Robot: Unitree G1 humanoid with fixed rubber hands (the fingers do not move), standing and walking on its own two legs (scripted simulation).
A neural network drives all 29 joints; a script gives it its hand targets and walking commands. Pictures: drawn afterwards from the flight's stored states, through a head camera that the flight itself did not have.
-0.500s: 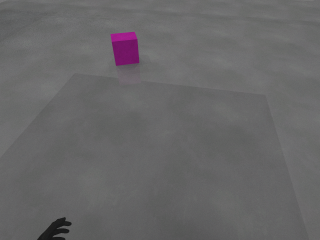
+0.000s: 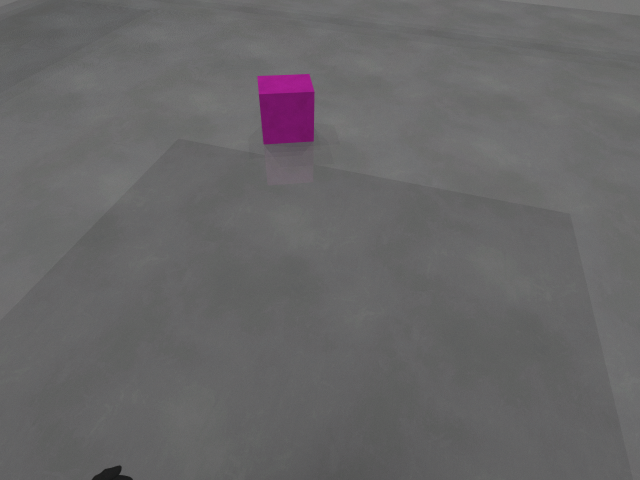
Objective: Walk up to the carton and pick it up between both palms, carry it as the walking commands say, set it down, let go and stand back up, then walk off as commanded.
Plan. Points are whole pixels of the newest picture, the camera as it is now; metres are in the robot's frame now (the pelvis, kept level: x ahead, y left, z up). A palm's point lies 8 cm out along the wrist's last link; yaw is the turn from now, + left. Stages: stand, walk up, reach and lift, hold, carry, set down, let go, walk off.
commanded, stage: walk up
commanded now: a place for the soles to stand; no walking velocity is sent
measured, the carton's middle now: (286, 109) +2.05 +0.24 -0.61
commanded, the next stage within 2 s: none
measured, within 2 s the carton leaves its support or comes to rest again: neither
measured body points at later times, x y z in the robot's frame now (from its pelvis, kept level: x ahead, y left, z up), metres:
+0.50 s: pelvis +0.22 +0.01 -0.01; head +0.21 +0.02 +0.44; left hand +0.29 +0.34 -0.11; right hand +0.33 -0.33 -0.09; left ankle +0.28 +0.12 -0.73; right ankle +0.22 -0.16 -0.73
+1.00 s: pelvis +0.40 +0.01 -0.01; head +0.40 +0.01 +0.44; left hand +0.49 +0.33 -0.10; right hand +0.50 -0.32 -0.10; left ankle +0.35 +0.12 -0.68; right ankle +0.47 -0.13 -0.73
